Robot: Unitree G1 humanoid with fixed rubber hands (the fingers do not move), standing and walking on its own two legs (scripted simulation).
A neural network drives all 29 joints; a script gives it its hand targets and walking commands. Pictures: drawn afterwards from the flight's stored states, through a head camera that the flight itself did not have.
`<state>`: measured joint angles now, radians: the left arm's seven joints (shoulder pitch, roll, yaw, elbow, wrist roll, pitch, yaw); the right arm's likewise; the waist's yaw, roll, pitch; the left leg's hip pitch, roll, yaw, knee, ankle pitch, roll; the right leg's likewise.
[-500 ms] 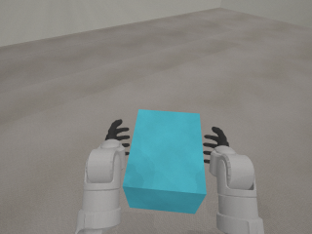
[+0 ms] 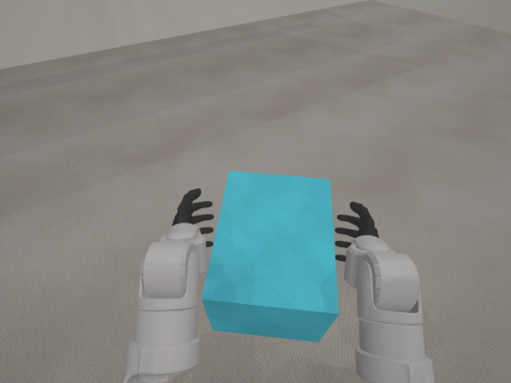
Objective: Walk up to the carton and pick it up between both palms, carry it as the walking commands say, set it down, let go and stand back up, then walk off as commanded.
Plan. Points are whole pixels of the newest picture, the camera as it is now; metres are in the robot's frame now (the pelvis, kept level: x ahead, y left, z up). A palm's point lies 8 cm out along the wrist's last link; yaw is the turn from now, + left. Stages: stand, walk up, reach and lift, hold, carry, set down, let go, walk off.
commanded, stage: carry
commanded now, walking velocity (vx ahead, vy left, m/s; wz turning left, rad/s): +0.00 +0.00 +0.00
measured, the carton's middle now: (272, 253) +0.35 +0.00 +0.02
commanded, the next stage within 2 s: none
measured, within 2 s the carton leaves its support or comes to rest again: neither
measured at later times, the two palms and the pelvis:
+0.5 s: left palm (215, 157) +0.50 +0.11 +0.12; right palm (351, 170) +0.49 -0.15 +0.10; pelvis +0.19 -0.01 +0.01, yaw -1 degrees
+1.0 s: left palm (207, 171) +0.50 +0.13 +0.08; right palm (340, 176) +0.50 -0.14 +0.08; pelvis +0.20 -0.01 +0.00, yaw -1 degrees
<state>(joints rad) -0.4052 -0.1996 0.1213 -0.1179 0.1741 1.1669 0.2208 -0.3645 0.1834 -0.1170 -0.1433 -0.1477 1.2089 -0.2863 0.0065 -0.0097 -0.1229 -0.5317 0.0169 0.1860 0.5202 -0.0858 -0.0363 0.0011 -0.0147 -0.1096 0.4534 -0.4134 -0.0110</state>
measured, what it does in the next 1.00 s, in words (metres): walks ahead: left foot, then right foot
